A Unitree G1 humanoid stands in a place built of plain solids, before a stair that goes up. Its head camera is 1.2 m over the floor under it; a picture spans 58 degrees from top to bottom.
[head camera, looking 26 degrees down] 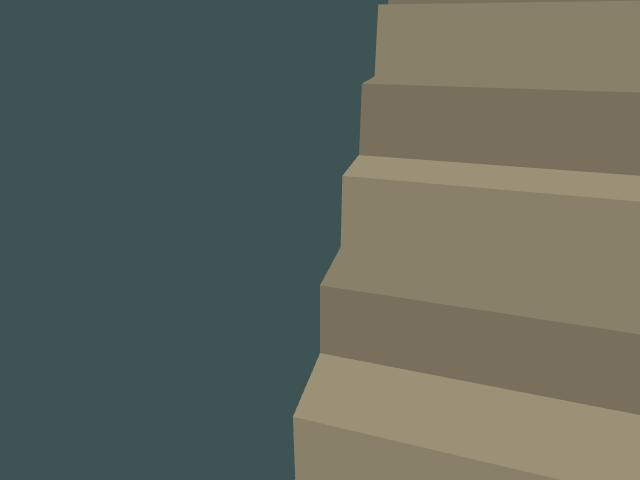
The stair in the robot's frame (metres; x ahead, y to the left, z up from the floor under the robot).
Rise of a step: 0.21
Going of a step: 0.22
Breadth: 0.88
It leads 16 degrees to the right of straight ahead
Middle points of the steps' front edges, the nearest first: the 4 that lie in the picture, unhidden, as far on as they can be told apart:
0.57 -0.36 0.42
0.78 -0.42 0.64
0.99 -0.48 0.85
1.21 -0.54 1.06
